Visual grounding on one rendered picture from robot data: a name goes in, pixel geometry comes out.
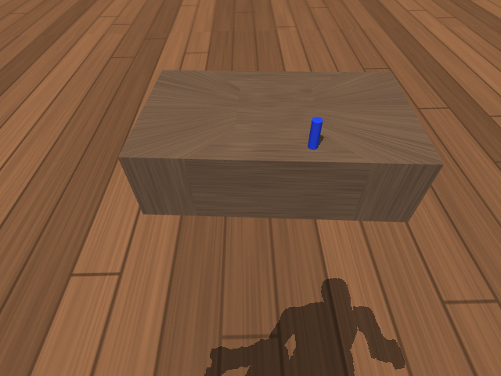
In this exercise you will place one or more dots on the can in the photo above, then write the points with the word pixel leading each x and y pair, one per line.
pixel 316 126

